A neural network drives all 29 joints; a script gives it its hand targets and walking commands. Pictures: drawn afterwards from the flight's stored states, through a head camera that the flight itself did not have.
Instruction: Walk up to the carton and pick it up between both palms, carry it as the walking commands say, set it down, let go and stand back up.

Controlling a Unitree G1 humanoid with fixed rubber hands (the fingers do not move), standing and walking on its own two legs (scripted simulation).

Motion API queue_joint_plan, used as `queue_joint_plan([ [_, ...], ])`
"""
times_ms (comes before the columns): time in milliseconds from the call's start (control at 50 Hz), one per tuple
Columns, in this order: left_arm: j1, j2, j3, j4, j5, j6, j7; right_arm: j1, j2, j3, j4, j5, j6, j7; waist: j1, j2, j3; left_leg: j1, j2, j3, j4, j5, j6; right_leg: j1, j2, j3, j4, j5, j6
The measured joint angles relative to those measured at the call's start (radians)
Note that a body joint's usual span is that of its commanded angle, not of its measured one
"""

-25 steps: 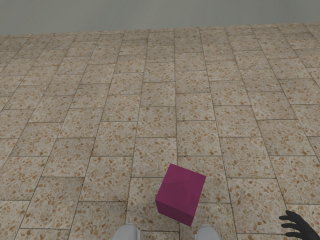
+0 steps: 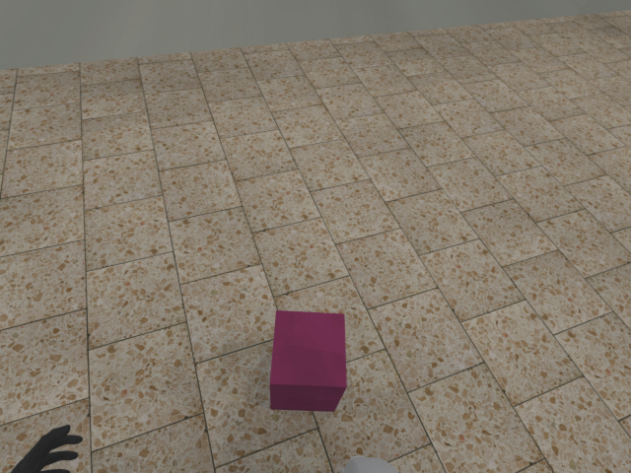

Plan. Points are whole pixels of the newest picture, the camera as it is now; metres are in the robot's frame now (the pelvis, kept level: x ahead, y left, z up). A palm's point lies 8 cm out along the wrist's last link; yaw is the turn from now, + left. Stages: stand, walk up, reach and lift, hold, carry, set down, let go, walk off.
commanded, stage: walk up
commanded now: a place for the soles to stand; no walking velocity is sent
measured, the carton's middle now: (306, 363) +0.47 -0.06 -0.63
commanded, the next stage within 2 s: stand in 1.40 s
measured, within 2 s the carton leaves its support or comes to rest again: neither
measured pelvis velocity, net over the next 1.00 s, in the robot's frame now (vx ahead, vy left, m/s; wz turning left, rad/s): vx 0.06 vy -0.04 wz -0.15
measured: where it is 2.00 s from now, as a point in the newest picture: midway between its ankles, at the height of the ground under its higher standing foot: outside the picture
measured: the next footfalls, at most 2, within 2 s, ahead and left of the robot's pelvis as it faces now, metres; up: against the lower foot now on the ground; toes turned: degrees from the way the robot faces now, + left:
right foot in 0.08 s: +0.09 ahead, -0.16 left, +0.00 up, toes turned -1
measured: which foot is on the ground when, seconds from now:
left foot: down 0.00-1.00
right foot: up 0.00-0.06, down 0.08-1.00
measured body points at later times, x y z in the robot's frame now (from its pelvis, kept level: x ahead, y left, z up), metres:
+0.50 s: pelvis +0.02 -0.01 -0.01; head +0.04 +0.00 +0.44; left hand +0.18 +0.31 -0.11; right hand +0.05 -0.37 -0.09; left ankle +0.07 +0.10 -0.72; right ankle +0.04 -0.15 -0.72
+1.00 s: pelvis +0.06 -0.04 +0.02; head +0.07 -0.05 +0.47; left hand +0.25 +0.25 -0.08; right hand +0.13 -0.38 -0.09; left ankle +0.07 +0.10 -0.72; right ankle +0.05 -0.16 -0.72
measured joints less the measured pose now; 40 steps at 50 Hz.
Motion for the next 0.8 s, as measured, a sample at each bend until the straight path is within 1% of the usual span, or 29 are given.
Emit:
queue_joint_plan([
  [40,-0.013,-0.002,-0.004,0.004,-0.004,-0.002,-0.002,0.007,-0.004,0.002,0.003,0.001,0.004,0.003,-0.009,0.01,-0.004,-0.002,0.019,0.013,0.004,0.0,-0.006,0.033,0.0,-0.021,-0.069,0.01,-0.008],
  [80,-0.016,-0.003,-0.006,0.007,-0.004,-0.009,-0.001,0.014,-0.002,0.008,0.004,0.002,0.011,0.006,-0.012,0.019,-0.015,-0.013,0.037,0.023,0.029,-0.01,-0.016,0.09,0.008,-0.04,-0.189,0.052,-0.023],
  [100,-0.015,-0.004,-0.005,0.009,-0.001,-0.015,0.002,0.016,0.0,0.01,0.006,0.003,0.015,0.007,-0.011,0.032,-0.015,-0.024,0.055,0.02,0.058,-0.023,-0.018,0.101,0.021,-0.044,-0.22,0.11,-0.02],
  [120,-0.008,-0.003,-0.005,0.009,0.002,-0.02,0.005,0.012,0.011,0.014,0.011,0.006,0.022,0.007,-0.007,0.036,-0.017,-0.042,0.048,-0.007,0.1,-0.069,-0.021,0.092,0.027,-0.04,-0.207,0.138,-0.015],
  [160,0.017,0.001,-0.01,0.012,-0.003,-0.027,0.011,-0.006,0.039,0.027,0.022,0.012,0.031,0.005,0.01,0.038,-0.02,-0.082,-0.001,-0.101,0.201,-0.153,-0.023,0.086,0.034,-0.022,-0.182,0.137,-0.018],
  [200,0.043,0.003,-0.018,0.021,-0.009,-0.027,0.018,-0.019,0.063,0.037,0.031,0.014,0.027,0.006,0.03,0.043,-0.03,-0.104,-0.036,-0.158,0.242,-0.171,-0.019,0.093,0.04,-0.003,-0.18,0.13,-0.02],
  [240,0.064,0.008,-0.023,0.03,-0.01,-0.026,0.021,-0.025,0.081,0.044,0.041,0.013,0.017,0.009,0.049,0.043,-0.044,-0.102,-0.06,-0.182,0.209,-0.16,-0.018,0.097,0.04,0.013,-0.177,0.126,-0.012],
  [280,0.078,0.015,-0.03,0.04,-0.015,-0.024,0.021,-0.027,0.093,0.047,0.052,0.014,0.005,0.009,0.064,0.036,-0.057,-0.067,-0.085,-0.183,0.111,-0.103,-0.012,0.095,0.034,0.029,-0.155,0.112,0.0],
  [300,0.081,0.02,-0.034,0.046,-0.019,-0.021,0.021,-0.027,0.097,0.047,0.058,0.011,-0.002,0.007,0.066,0.026,-0.062,-0.046,-0.101,-0.18,0.06,-0.045,-0.007,0.089,0.025,0.037,-0.13,0.097,0.007],
  [320,0.081,0.022,-0.036,0.054,-0.023,-0.017,0.022,-0.028,0.102,0.048,0.061,0.005,-0.009,0.005,0.067,0.012,-0.066,-0.041,-0.113,-0.171,0.052,0.004,-0.005,0.076,0.016,0.049,-0.097,0.078,0.0],
  [360,0.076,0.013,-0.04,0.074,-0.023,-0.012,0.03,-0.033,0.103,0.052,0.066,-0.001,-0.018,0.004,0.065,0.003,-0.07,-0.039,-0.116,-0.16,0.065,-0.001,-0.003,0.037,0.027,0.074,0.0,0.008,-0.005],
  [400,0.067,0.006,-0.04,0.089,-0.021,-0.012,0.032,-0.043,0.104,0.057,0.071,-0.001,-0.022,0.001,0.058,-0.005,-0.066,-0.02,-0.112,-0.154,0.05,-0.013,-0.001,0.003,0.03,0.074,0.065,-0.002,-0.002],
  [440,0.059,-0.003,-0.037,0.102,-0.019,-0.018,0.028,-0.057,0.099,0.06,0.077,-0.001,-0.022,0.001,0.05,-0.006,-0.061,-0.004,-0.104,-0.154,0.026,-0.008,-0.009,-0.007,0.013,0.049,0.033,0.014,-0.003],
  [500,0.054,-0.012,-0.031,0.124,-0.015,-0.027,0.021,-0.078,0.084,0.061,0.083,0.001,-0.011,0.008,0.043,0.003,-0.062,-0.003,-0.086,-0.163,0.026,-0.011,-0.029,0.035,0.001,0.021,-0.129,0.095,-0.01],
  [520,0.053,-0.01,-0.029,0.13,-0.012,-0.03,0.023,-0.084,0.082,0.063,0.085,0.003,-0.006,0.01,0.045,0.001,-0.064,-0.008,-0.083,-0.165,0.038,-0.019,-0.036,0.049,0.002,0.023,-0.175,0.149,-0.001],
  [540,0.049,-0.011,-0.03,0.137,-0.009,-0.033,0.025,-0.093,0.084,0.065,0.092,0.007,-0.001,0.011,0.048,0.002,-0.063,-0.01,-0.078,-0.166,0.044,-0.026,-0.041,0.047,0.004,0.022,-0.177,0.18,0.016],
  [580,0.035,-0.017,-0.04,0.156,-0.011,-0.037,0.028,-0.116,0.091,0.07,0.113,0.017,0.008,0.012,0.052,-0.004,-0.063,0.002,-0.091,-0.174,0.027,-0.025,-0.04,0.045,0.001,0.024,-0.166,0.176,0.032],
  [660,-0.012,-0.038,-0.066,0.191,-0.021,-0.037,0.032,-0.16,0.104,0.084,0.159,0.022,0.004,0.012,0.059,-0.004,-0.066,0.039,-0.103,-0.169,-0.04,-0.002,-0.05,0.065,-0.007,0.031,-0.196,0.169,0.042],
  [800,-0.1,-0.058,-0.084,0.241,-0.032,-0.038,0.039,-0.254,0.123,0.099,0.222,0.031,0.01,0.011,0.059,0.009,-0.057,0.1,-0.101,-0.166,-0.131,0.031,-0.059,0.119,-0.002,0.03,-0.275,0.196,0.033],
])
